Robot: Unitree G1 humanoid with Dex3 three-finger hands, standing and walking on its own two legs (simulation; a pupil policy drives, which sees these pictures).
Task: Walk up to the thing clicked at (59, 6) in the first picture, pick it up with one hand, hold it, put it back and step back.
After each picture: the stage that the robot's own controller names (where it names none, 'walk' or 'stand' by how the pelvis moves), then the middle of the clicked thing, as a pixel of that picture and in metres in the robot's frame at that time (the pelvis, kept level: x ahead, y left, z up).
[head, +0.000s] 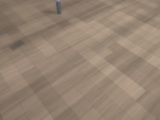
stand; (58, 5) +2.31 +0.35 -0.65
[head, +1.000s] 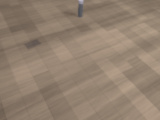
walk; (80, 8) +2.18 +0.13 -0.63
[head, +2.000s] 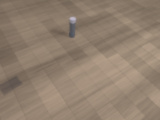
walk; (72, 27) +1.55 +0.09 -0.63
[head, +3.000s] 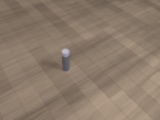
walk; (65, 60) +1.07 +0.15 -0.63
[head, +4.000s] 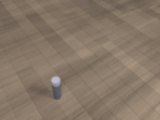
walk; (56, 88) +0.75 +0.19 -0.63
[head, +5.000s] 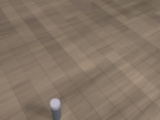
stand; (55, 110) +0.55 +0.15 -0.65
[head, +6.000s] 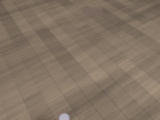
stand; out of the picture +0.47 +0.16 -0.64
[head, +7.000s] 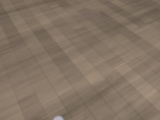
stand; out of the picture +0.46 +0.18 -0.65
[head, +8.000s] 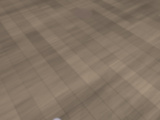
stand; out of the picture +0.44 +0.19 -0.66
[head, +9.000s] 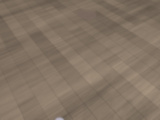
stand; out of the picture +0.45 +0.19 -0.66
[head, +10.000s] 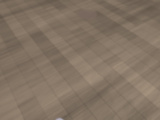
stand; out of the picture +0.45 +0.19 -0.66
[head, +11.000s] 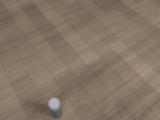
go down; (56, 109) +0.47 +0.17 -0.62
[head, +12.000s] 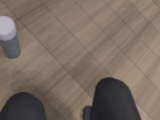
go down; (9, 41) +0.54 +0.21 -0.24
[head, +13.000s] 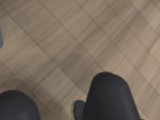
close in; out of the picture +0.53 +0.23 -0.22
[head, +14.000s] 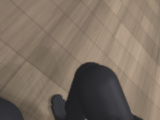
close; out of the picture +0.52 +0.27 -0.17
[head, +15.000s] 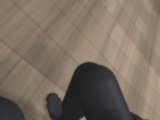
lift; out of the picture +0.49 +0.25 -0.18
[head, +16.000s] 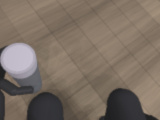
lift; (27, 74) +0.36 +0.19 -0.04
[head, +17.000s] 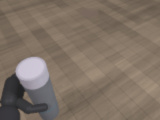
hold; (42, 94) +0.31 +0.14 +0.08
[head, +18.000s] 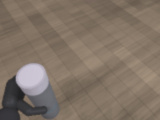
hold; (42, 96) +0.31 +0.14 +0.04
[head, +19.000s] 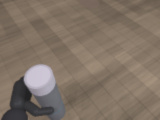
crouch; (49, 97) +0.31 +0.13 +0.04
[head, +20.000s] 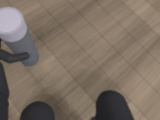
crouch; (21, 43) +0.48 +0.15 -0.03
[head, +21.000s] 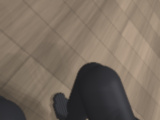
lower; out of the picture +0.47 +0.24 -0.18
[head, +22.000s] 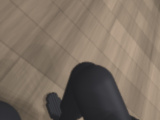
lower; out of the picture +0.48 +0.25 -0.18
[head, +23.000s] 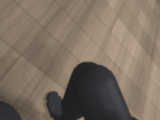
lower; out of the picture +0.48 +0.26 -0.18
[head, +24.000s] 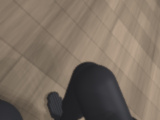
lower; out of the picture +0.48 +0.26 -0.18
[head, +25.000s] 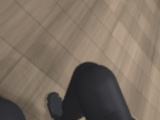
loosen; out of the picture +0.48 +0.24 -0.18
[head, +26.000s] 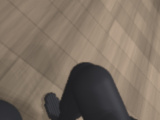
withdraw; out of the picture +0.48 +0.24 -0.19
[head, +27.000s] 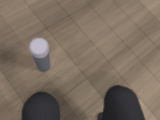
walk; (41, 57) +0.50 +0.17 -0.27
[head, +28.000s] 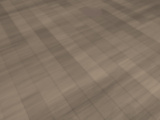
stand; out of the picture +0.43 +0.12 -0.59
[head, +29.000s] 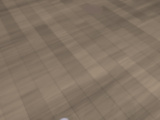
stand; out of the picture +0.43 +0.14 -0.60
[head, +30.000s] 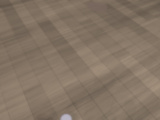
stand; out of the picture +0.43 +0.13 -0.61
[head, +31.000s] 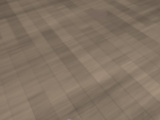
walk; out of the picture +0.44 +0.14 -0.65
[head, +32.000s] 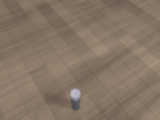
walk; (75, 100) +0.55 +0.07 -0.64
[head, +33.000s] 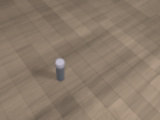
walk; (60, 70) +0.80 +0.13 -0.64
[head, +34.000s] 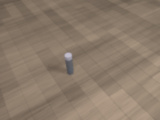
stand; (69, 64) +1.10 +0.19 -0.63
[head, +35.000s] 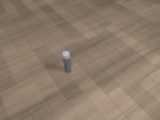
stand; (67, 62) +1.09 +0.18 -0.66
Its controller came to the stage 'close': yes
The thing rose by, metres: 0.68
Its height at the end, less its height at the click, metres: +0.00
